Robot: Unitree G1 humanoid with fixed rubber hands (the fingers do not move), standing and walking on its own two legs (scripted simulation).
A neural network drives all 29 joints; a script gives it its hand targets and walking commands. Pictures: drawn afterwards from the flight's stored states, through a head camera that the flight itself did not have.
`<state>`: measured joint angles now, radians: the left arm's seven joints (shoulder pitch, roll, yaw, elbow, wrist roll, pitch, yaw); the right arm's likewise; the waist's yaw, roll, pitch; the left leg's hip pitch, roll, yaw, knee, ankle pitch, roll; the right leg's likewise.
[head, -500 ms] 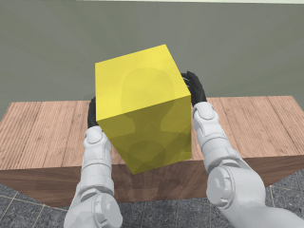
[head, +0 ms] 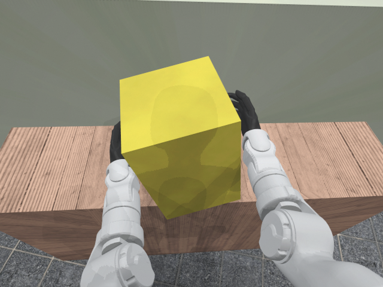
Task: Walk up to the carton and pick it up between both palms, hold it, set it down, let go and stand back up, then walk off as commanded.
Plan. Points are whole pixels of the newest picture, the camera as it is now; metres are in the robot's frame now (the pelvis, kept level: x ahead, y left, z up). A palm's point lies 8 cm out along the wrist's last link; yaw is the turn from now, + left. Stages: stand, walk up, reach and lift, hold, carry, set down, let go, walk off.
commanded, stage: set down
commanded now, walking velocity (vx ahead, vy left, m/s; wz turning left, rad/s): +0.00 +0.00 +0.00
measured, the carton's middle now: (185, 145) +0.41 +0.01 +0.03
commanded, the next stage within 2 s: none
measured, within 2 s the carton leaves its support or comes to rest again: rests again in 0.72 s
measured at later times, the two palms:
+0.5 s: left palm (116, 165) +0.38 +0.17 -0.01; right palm (261, 139) +0.42 -0.17 +0.04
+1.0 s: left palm (113, 170) +0.36 +0.17 +0.00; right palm (266, 146) +0.40 -0.18 +0.04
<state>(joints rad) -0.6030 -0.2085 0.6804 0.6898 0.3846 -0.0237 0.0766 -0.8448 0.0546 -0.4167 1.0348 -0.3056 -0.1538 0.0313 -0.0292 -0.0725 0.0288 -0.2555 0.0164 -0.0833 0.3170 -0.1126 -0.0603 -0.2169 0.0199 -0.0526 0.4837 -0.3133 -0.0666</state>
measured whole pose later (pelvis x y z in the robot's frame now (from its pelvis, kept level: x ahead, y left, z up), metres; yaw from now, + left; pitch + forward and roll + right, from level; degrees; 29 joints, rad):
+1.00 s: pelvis -0.02 +0.02 -0.01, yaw -2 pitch +15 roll -1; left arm -0.56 0.00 0.20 0.92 0.08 -0.24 0.22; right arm -0.82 -0.27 0.10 1.28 0.34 -0.35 0.05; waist 0.02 0.00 -0.13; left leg -0.61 0.06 -0.08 0.47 -0.12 -0.07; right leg -0.51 0.07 -0.05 0.48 -0.24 -0.06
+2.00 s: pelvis -0.04 +0.02 -0.01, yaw -2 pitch +11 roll -1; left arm -0.01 -0.02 0.00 0.33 0.08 -0.13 0.26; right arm -0.20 -0.33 0.11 0.95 0.36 -0.45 0.19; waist 0.02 -0.06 -0.12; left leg -0.55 0.06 -0.08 0.44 -0.09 -0.07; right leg -0.47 0.07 -0.05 0.48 -0.21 -0.06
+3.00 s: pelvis -0.03 +0.01 +0.00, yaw -2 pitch +6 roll +0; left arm 0.13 0.07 0.00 0.29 0.08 -0.01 0.14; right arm 0.04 -0.24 0.11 0.81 0.33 -0.40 0.10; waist 0.02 -0.11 -0.05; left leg -0.42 0.06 -0.08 0.43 -0.11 -0.08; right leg -0.34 0.07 -0.05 0.48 -0.25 -0.07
